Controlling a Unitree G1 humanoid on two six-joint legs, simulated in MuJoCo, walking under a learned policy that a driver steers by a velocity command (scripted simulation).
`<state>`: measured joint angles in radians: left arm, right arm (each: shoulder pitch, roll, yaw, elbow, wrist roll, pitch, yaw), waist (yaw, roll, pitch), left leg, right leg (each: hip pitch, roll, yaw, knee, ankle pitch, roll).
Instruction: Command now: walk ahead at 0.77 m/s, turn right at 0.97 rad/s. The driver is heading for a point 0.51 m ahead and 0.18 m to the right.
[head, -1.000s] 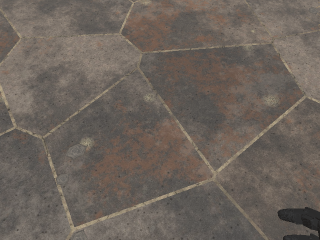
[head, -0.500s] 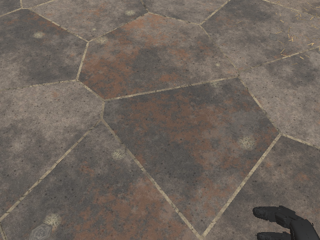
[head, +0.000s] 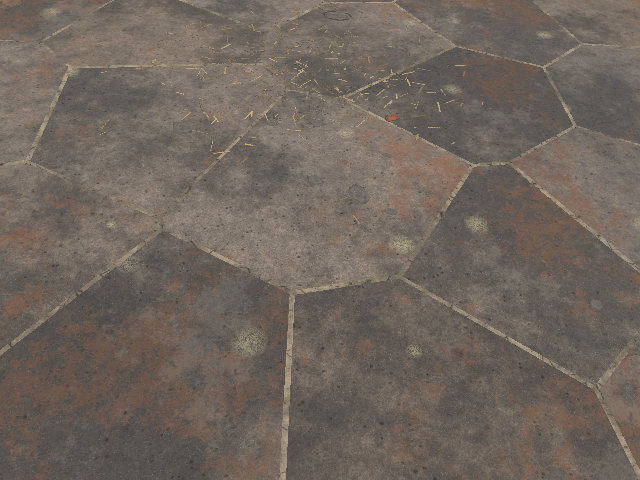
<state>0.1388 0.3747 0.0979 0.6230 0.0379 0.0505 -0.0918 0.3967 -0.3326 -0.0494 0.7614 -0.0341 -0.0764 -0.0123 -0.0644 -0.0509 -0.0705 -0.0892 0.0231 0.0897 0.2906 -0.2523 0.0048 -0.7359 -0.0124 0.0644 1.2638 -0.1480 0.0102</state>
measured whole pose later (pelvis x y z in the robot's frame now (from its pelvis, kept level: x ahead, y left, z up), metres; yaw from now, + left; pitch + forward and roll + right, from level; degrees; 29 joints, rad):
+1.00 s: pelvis +0.59 -0.26 -0.01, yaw -38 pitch -1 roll +0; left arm 0.16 0.25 0.01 0.81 0.03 0.03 0.01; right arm 0.30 -0.21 0.01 0.87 -0.03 -0.06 0.01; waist -0.04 -0.03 0.09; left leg -0.33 -0.05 0.07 0.39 -0.05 0.09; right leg -0.44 0.03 0.10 0.88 -0.38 0.00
